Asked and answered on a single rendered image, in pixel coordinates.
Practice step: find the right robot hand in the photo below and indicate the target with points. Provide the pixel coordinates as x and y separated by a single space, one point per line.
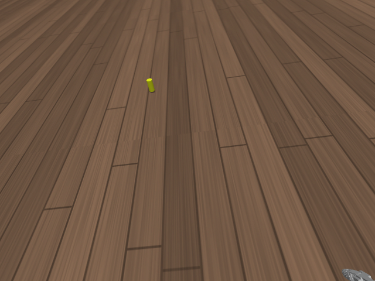
353 275

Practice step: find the can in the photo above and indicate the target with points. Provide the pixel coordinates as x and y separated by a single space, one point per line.
150 85

